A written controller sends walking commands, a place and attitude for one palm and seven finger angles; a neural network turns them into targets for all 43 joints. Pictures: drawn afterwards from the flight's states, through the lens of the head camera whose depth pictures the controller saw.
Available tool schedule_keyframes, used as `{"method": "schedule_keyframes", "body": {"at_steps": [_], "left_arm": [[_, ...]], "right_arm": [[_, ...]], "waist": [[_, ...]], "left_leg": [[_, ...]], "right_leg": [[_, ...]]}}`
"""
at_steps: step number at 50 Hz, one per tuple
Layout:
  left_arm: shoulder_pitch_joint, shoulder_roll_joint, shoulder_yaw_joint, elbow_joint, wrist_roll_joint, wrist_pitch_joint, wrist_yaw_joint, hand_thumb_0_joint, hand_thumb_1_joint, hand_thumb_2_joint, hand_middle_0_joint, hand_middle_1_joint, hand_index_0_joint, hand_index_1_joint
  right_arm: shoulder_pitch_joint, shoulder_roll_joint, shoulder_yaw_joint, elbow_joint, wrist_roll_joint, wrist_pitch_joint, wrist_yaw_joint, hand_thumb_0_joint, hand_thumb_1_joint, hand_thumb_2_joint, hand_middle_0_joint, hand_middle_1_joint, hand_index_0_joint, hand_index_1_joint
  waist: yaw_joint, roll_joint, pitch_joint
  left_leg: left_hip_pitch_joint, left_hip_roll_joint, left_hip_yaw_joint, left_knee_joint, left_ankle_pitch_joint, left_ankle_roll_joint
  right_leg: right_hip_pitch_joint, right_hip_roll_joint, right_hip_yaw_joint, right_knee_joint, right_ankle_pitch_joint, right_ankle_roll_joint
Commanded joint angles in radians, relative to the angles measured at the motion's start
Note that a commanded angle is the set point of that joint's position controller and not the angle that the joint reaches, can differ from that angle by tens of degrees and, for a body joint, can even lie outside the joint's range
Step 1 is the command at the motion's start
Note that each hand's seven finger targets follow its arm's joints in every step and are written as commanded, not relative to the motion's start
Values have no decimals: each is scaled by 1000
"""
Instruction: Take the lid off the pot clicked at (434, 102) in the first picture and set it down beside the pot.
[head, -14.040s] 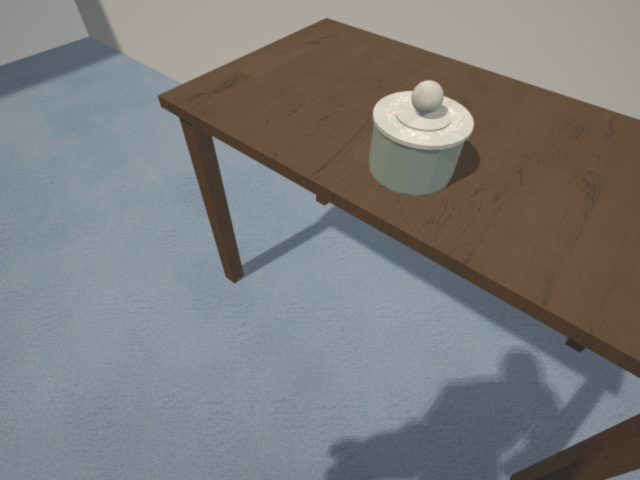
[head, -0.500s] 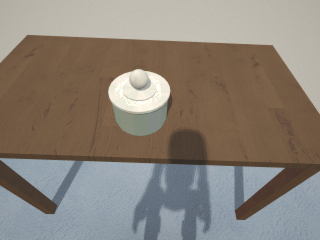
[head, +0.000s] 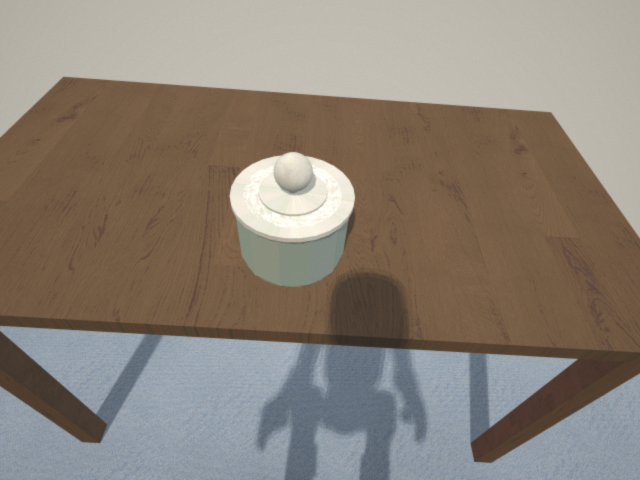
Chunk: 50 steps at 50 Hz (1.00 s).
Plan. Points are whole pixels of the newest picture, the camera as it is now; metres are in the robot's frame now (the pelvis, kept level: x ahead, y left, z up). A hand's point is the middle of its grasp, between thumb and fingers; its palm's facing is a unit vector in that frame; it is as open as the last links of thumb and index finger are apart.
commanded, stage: look again from close up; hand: left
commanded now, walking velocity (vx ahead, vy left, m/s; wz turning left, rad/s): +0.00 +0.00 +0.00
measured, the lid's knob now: (293, 172) +0.47 +0.08 +0.14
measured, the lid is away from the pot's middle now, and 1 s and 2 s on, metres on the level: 0.00 0.00 0.00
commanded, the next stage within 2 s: lift the closed hand beside the body in 0.46 s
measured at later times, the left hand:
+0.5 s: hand out of the picture -0.01 +0.16 -0.18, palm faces +0.04 -0.99 -0.16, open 7.4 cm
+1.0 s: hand out of the picture +0.10 +0.18 -0.02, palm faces +0.25 -0.91 -0.32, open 4.1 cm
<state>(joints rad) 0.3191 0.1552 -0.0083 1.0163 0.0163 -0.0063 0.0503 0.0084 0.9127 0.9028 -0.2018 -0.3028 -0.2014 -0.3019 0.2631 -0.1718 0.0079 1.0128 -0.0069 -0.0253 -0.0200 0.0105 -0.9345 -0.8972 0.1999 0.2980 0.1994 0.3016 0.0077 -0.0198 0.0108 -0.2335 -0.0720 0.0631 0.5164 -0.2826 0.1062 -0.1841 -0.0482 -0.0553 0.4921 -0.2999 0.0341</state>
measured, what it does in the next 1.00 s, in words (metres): shifts its weight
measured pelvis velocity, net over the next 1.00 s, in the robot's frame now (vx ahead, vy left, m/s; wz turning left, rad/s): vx -0.02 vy -0.05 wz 0.05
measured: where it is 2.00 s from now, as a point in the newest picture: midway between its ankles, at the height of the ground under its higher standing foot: outside the picture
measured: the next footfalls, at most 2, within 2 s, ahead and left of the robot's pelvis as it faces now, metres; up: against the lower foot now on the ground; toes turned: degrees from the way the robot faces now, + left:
none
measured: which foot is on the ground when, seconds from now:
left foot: down 0.00-1.00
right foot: down 0.00-1.00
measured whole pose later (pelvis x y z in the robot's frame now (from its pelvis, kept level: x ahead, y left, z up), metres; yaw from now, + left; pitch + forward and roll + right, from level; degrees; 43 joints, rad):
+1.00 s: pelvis -0.02 -0.05 +0.01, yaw +3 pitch +0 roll -1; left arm 0.59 0.25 0.09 0.01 -0.03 -0.07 0.09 0.01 0.91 0.90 -0.80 -0.95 -0.80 -0.95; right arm 0.13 -0.24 -0.02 0.57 0.02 -0.09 0.01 0.01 -0.91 -0.90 0.20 0.30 0.20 0.30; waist 0.04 0.02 0.03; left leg -0.26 -0.02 -0.01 0.47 -0.21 0.04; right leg -0.18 0.03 -0.07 0.41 -0.23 -0.03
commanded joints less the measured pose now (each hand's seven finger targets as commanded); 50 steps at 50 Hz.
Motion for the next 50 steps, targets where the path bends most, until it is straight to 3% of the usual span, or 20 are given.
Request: {"method": "schedule_keyframes", "body": {"at_steps": [1, 12, 13, 27, 28, 29, 30, 31, 32, 33, 34, 35, 37, 39, 40, 41, 44, 45, 48, 50], "left_arm": [[92, 88, 18, -26, 0, -6, 5, 0, 900, 900, -200, -300, -200, -300], [97, 91, 16, -8, -3, 0, 5, 0, 900, 900, -200, -300, -200, -300], [93, 99, 17, -8, -3, 1, 3, 0, 900, 900, -200, -300, -200, -300], [109, 81, 9, 30, -3, 0, 2, 0, 900, 900, -200, -300, -200, -300], [29, 150, 1, -21, -16, -24, 9, 0, 900, 900, -200, -300, -200, -300], [-597, 398, 83, -1080, -153, -134, 68, 0, 900, 900, -244, -348, -244, -348], [-235, 226, -41, -1078, -142, -84, 111, 0, 900, 900, -288, -396, -288, -396], [-151, 151, -44, -956, -114, -33, 133, 0, 900, 900, -332, -444, -332, -444], [16, 85, -53, -966, -101, 8, 150, 0, 900, 900, -376, -492, -376, -492], [194, 85, -10, -937, -79, 31, 160, 0, 900, 900, -420, -540, -420, -540], [214, 21, -52, -918, -61, 26, 148, 0, 900, 900, -464, -588, -464, -588], [249, 33, -22, -866, -44, 23, 138, 0, 900, 900, -508, -636, -508, -636], [403, 40, 34, -786, -25, 8, 96, 0, 900, 900, -596, -732, -596, -732], [584, 60, 105, -744, -41, -22, 58, 0, 900, 900, -684, -828, -684, -828], [613, 86, 133, -824, -49, -44, 37, 0, 900, 900, -728, -876, -728, -876], [551, 130, 153, -946, -53, -75, 24, 0, 900, 900, -772, -924, -772, -924], [259, 254, 199, -1258, -44, -142, 31, 0, 900, 900, -904, -1068, -904, -1068], [206, 282, 231, -1259, -43, -146, 46, 0, 900, 900, -948, -1116, -948, -1116], [109, 271, 224, -1245, -51, -138, 67, 0, 900, 900, -1080, -1260, -1080, -1260], [156, 212, 172, -1242, -57, -134, 57, 0, 900, 900, -1168, -1356, -1168, -1356]], "right_arm": [[43, -98, -18, -30, -2, -13, -9, 0, -900, -900, 200, 300, 200, 300], [57, -93, -15, 0, 2, -13, -14, 0, -900, -900, 200, 300, 200, 300], [57, -90, -16, 1, 3, -13, -14, 0, -900, -900, 200, 300, 200, 300], [80, -72, -11, 47, 5, -13, -13, 0, -900, -900, 200, 300, 200, 300], [85, -92, -17, -23, -13, -18, -8, 0, -900, -900, 200, 300, 200, 300], [-151, -281, -27, -279, 51, -142, 17, 0, -900, -900, 200, 300, 200, 300], [-38, -211, -18, -298, 87, -231, -11, 0, -900, -900, 200, 300, 200, 300], [-36, -215, -18, -218, 71, -243, -12, 0, -900, -900, 200, 300, 200, 300], [-31, -180, -25, -216, 73, -252, -2, 0, -900, -900, 200, 300, 200, 300], [-57, -177, -32, -229, 54, -251, 18, 0, -900, -900, 200, 300, 200, 300], [-81, -177, -22, -252, 35, -248, 40, 0, -900, -900, 200, 300, 200, 300], [-86, -165, -46, -279, 35, -233, 54, 0, -900, -900, 200, 300, 200, 300], [-116, -166, -85, -338, 30, -176, 76, 0, -900, -900, 200, 300, 200, 300], [-152, -162, -108, -384, 34, -123, 81, 0, -900, -900, 200, 300, 200, 300], [-170, -160, -112, -423, 38, -111, 81, 0, -900, -900, 200, 300, 200, 300], [-179, -166, -106, -470, 42, -108, 78, 0, -900, -900, 200, 300, 200, 300], [-201, -171, -73, -560, 35, -103, 56, 0, -900, -900, 200, 300, 200, 300], [-181, -161, -64, -555, 33, -101, 43, 0, -900, -900, 200, 300, 200, 300], [-172, -164, -50, -560, 27, -86, 10, 0, -900, -900, 200, 300, 200, 300], [-174, -166, -48, -572, 22, -85, -2, 0, -900, -900, 200, 300, 200, 300]], "waist": [[3, 44, 23], [4, 50, 19], [6, 14, 23], [6, 39, 57], [-31, 71, 71], [-30, 184, -179], [-62, 181, -147], [-43, 229, -103], [-20, 260, -99], [10, 193, -121], [5, 119, -91], [6, 37, -51], [23, -129, -4], [61, -207, 9], [75, -185, 0], [69, -127, -9], [17, 148, -21], [7, 173, -23], [-30, 88, 11], [-19, 64, -12]], "left_leg": [[25, 171, -197, -128, 303, -49], [61, 177, -196, -145, 347, -52], [58, 179, -197, -141, 354, -49], [42, 173, -189, -176, 256, -51], [90, 117, -223, -208, 474, -67], [127, 41, -213, -191, 352, -102], [210, 102, -193, -208, 328, -175], [152, 107, -186, -259, 283, -206], [194, 105, -217, -274, 361, -217], [230, 103, -232, -272, 427, -198], [213, 94, -216, -241, 454, -183], [178, 99, -205, -205, 501, -169], [72, 98, -170, -150, 471, -138], [-2, 97, -139, -151, 401, -131], [-28, 92, -125, -153, 327, -126], [-34, 84, -117, -156, 252, -121], [-4, 67, -94, -163, 43, -98], [4, 65, -101, -166, -10, -92], [48, 54, -93, -130, -43, -77], [97, 47, -76, -110, -2, -69]], "right_leg": [[-5, -55, 61, -52, 142, -70], [21, -65, 48, -76, 141, -62], [24, -63, 41, -80, 150, -62], [20, -73, 52, -106, 127, -61], [-55, 20, 26, 23, 175, -90], [-60, 36, 62, -21, 8, -60], [-83, 55, 13, -20, 53, -102], [-73, 49, 32, -3, 56, -101], [-58, 51, 28, -1, 66, -100], [-42, 60, 15, -4, 83, -87], [-36, 54, -2, -32, 109, -85], [-37, 55, -16, -66, 131, -81], [-31, 53, -34, -119, 185, -71], [13, 50, -39, -121, 185, -69], [20, 47, -37, -112, 153, -68], [17, 49, -29, -109, 126, -69], [-41, 51, 16, -144, 66, -57], [-54, 54, 25, -157, 45, -56], [-117, 56, 45, -218, -14, -49], [-109, 50, 55, -240, -24, -48]]}}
